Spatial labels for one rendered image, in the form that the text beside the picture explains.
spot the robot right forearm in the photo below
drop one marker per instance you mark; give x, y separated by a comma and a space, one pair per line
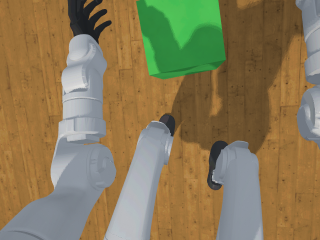
311, 29

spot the robot left forearm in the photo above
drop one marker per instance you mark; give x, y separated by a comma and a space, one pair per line
82, 95

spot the robot left hand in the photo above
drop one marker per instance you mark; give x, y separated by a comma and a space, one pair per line
80, 23

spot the robot left upper arm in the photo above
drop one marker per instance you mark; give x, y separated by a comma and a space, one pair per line
79, 175

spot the left robot foot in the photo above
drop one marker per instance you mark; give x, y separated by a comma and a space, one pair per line
169, 121

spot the robot right upper arm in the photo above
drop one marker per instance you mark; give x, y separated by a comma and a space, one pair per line
308, 115

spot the right robot thigh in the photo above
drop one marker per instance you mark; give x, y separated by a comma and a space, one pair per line
241, 212

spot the carton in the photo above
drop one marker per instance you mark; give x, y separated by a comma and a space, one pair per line
181, 37

